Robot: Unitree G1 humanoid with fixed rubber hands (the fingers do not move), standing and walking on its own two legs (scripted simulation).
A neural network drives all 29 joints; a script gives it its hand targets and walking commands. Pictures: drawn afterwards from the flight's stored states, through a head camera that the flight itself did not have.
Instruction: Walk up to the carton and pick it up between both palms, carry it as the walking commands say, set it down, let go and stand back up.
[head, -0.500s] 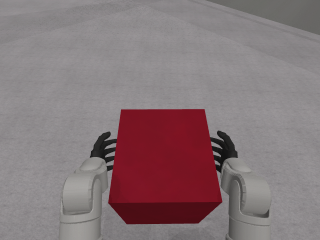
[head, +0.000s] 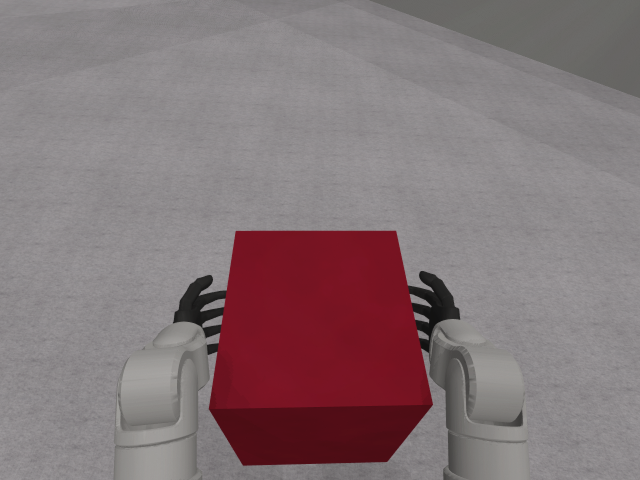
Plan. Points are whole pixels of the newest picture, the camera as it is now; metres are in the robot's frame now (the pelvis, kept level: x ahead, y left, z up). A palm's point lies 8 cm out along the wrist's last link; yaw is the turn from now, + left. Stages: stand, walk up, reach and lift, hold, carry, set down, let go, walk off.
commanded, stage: carry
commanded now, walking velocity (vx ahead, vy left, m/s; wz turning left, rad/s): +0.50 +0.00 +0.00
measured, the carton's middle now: (316, 353) +0.28 +0.00 +0.00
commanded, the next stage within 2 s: none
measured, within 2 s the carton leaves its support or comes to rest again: neither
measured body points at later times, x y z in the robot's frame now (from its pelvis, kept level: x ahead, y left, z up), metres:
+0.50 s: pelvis +0.32 -0.04 +0.01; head +0.36 -0.04 +0.46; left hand +0.59 +0.13 +0.06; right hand +0.62 -0.16 +0.06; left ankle +0.24 +0.08 -0.66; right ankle +0.35 -0.11 -0.73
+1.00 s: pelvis +0.64 +0.02 +0.02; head +0.67 +0.03 +0.47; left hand +0.93 +0.16 +0.07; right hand +0.92 -0.14 +0.08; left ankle +0.60 +0.09 -0.73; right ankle +0.69 -0.12 -0.68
